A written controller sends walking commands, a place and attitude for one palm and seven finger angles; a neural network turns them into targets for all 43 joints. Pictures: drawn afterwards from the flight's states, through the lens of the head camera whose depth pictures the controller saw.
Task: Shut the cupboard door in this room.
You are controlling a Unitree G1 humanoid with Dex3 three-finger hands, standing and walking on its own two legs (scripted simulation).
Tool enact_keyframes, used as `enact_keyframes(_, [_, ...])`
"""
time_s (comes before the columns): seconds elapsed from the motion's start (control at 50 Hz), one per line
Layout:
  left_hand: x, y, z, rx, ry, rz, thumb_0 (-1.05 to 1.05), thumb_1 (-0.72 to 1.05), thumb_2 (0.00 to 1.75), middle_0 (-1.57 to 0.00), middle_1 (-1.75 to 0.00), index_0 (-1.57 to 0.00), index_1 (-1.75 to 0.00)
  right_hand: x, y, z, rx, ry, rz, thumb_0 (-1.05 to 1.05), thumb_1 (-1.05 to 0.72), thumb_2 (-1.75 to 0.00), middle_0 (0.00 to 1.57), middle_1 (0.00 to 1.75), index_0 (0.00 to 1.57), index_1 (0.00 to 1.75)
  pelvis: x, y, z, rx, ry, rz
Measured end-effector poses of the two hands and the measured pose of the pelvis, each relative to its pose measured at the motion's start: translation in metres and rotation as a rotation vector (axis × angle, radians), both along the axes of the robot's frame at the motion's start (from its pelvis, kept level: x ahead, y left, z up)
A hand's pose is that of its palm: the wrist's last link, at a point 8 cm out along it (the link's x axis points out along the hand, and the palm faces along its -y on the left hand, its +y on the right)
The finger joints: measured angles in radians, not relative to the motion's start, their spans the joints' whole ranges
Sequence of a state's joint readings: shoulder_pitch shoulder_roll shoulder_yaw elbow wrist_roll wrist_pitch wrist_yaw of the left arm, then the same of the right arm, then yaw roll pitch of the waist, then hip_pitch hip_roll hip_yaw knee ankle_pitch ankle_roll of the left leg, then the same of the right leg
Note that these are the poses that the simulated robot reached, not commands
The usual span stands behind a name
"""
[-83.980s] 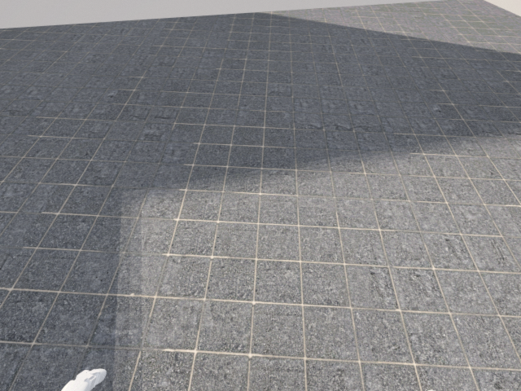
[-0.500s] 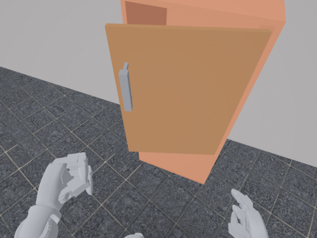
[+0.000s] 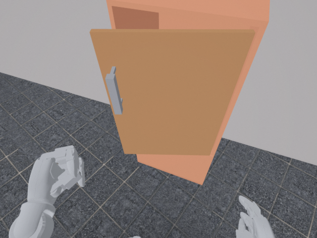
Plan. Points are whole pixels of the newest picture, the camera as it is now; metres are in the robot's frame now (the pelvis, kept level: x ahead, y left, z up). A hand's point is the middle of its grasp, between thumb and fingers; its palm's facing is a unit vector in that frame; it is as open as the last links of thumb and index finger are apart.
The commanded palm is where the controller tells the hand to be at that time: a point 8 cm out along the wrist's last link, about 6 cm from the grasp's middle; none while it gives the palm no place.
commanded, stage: bring the fist close to the handle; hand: left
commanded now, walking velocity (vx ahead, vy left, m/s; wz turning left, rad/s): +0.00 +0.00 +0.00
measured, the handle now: (116, 91) +0.51 +0.17 +0.09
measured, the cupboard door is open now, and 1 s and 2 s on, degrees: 20 20 18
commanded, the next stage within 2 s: push the door shut along its arc in 1.48 s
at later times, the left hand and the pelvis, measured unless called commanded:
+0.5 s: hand (103, 151) +0.29 +0.15 +0.09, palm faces -0.02 -1.00 -0.03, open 3.1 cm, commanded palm +0.27 +0.21 +0.09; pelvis +0.00 +0.00 +0.00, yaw -1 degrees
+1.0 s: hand (123, 120) +0.39 +0.12 +0.09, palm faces +0.01 -1.00 -0.03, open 3.1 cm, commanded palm +0.36 +0.18 +0.09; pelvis +0.00 +0.01 +0.00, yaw -2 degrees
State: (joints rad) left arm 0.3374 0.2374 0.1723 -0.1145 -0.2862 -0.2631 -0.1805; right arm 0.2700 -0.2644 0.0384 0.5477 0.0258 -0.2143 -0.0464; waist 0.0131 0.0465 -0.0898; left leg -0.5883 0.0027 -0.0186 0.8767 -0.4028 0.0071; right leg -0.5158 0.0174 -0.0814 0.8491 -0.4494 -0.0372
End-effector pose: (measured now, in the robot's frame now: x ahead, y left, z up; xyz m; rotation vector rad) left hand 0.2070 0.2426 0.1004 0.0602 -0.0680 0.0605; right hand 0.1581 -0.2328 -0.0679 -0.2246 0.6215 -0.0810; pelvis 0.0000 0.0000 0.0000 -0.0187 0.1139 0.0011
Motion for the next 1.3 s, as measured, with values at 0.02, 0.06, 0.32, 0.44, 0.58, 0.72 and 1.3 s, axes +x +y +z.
enact_keyframes(0.02, [0.000, -0.003, -0.002, -0.002, 0.014, -0.013, 0.02, 0.90, 0.90, -1.30, -1.50, -1.30, -1.50, 0.001, -0.001, 0.000, 0.004, -0.003, -0.002, 0.01, -0.91, -0.90, 0.20, 0.30, 0.20, 0.30, 0.000, -0.001, 0.000, 0.000, 0.000, 0.000])
enact_keyframes(0.06, [-0.001, -0.010, -0.008, -0.007, 0.060, -0.043, 0.02, 0.90, 0.90, -1.30, -1.50, -1.30, -1.50, 0.003, -0.002, 0.000, 0.012, -0.008, -0.009, 0.01, -0.91, -0.90, 0.20, 0.30, 0.20, 0.30, 0.001, -0.002, 0.001, 0.002, 0.001, -0.001])
enact_keyframes(0.32, [0.031, -0.011, -0.002, -0.007, -0.015, -0.012, 0.02, 0.90, 0.90, -1.30, -1.50, -1.30, -1.50, 0.003, -0.006, -0.006, 0.006, 0.023, -0.006, 0.01, -0.91, -0.90, 0.20, 0.30, 0.20, 0.30, 0.000, -0.008, -0.001, 0.006, 0.005, 0.004])
enact_keyframes(0.44, [0.056, -0.030, -0.011, -0.025, 0.071, -0.097, 0.02, 0.90, 0.90, -1.30, -1.50, -1.30, -1.50, -0.005, -0.008, -0.008, 0.014, 0.047, -0.046, 0.01, -0.91, -0.90, 0.20, 0.30, 0.20, 0.30, 0.003, -0.004, 0.003, 0.010, 0.010, -0.008])
enact_keyframes(0.58, [0.080, -0.031, -0.005, -0.040, 0.020, -0.036, 0.02, 0.90, 0.90, -1.30, -1.50, -1.30, -1.49, -0.015, -0.007, -0.010, 0.013, 0.092, -0.066, 0.01, -0.91, -0.90, 0.20, 0.30, 0.20, 0.30, 0.005, -0.001, 0.005, 0.020, 0.011, -0.024])
enact_keyframes(0.72, [0.099, -0.032, -0.009, -0.022, 0.036, -0.047, 0.02, 0.90, 0.90, -1.30, -1.50, -1.30, -1.50, -0.021, -0.006, -0.014, 0.012, 0.137, -0.071, 0.01, -0.91, -0.90, 0.20, 0.30, 0.20, 0.30, 0.004, 0.003, 0.005, 0.013, 0.012, -0.020])
enact_keyframes(1.3, [0.186, -0.063, -0.008, -0.036, 0.043, -0.027, 0.02, 0.90, 0.90, -1.30, -1.50, -1.30, -1.50, -0.099, -0.020, -0.037, 0.024, 0.389, -0.193, 0.01, -0.91, -0.90, 0.20, 0.30, 0.20, 0.30, 0.002, 0.003, 0.005, 0.018, 0.066, -0.052])
